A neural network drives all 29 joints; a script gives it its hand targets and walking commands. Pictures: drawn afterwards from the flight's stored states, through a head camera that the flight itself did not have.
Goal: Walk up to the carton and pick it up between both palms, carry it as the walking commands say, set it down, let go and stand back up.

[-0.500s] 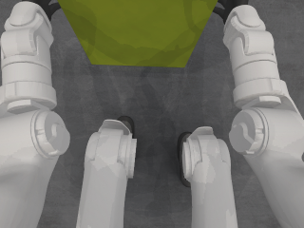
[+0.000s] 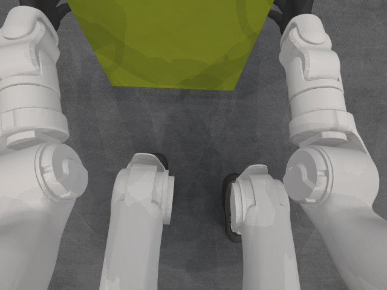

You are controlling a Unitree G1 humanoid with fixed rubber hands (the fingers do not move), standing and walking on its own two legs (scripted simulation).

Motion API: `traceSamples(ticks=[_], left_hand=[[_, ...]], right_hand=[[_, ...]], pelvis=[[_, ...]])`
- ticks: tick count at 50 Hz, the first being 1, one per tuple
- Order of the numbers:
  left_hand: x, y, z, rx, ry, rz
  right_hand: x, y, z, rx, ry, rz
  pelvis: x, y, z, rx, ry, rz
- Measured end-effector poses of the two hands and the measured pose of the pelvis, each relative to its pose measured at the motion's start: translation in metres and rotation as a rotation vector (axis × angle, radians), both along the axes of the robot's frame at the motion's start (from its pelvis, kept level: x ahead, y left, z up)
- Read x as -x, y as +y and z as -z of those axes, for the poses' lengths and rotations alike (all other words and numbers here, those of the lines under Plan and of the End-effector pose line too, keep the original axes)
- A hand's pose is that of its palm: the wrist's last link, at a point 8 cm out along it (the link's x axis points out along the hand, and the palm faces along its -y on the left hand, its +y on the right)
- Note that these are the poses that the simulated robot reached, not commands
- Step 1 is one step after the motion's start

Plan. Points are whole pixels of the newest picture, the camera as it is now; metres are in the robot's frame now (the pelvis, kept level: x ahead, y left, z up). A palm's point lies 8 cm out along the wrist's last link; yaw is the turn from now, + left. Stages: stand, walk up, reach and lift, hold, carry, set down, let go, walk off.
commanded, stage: set down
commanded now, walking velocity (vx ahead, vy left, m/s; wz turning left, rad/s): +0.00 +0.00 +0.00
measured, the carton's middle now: out of the picture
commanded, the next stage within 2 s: none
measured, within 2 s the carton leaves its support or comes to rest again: rests again in 0.80 s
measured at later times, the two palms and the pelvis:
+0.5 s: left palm (54, 31) +0.49 +0.30 -0.16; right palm (283, 36) +0.55 -0.08 -0.16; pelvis +0.00 +0.00 -0.01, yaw +0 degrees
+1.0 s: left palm (69, 55) +0.47 +0.31 -0.22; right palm (274, 54) +0.53 -0.08 -0.21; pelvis -0.02 +0.01 -0.01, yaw +1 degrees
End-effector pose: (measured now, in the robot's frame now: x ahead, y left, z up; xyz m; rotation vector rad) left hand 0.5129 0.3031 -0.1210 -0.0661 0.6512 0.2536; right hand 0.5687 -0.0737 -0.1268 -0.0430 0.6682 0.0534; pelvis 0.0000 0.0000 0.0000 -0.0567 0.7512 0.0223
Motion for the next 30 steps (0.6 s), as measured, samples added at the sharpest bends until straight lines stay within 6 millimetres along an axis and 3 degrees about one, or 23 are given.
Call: traceSamples(ticks=[13,30], left_hand=[[0.007,0.001,0.006,0.002,-0.001,-0.004],[0.023,-0.002,0.046,-0.016,0.092,0.024]], right_hand=[[0.004,-0.002,0.009,0.012,0.006,-0.009],[0.023,-0.003,0.044,0.063,0.076,-0.025]], pelvis=[[0.004,-0.002,0.005,-0.008,-0.005,0.000],[0.006,0.001,0.008,-0.006,-0.047,0.006]])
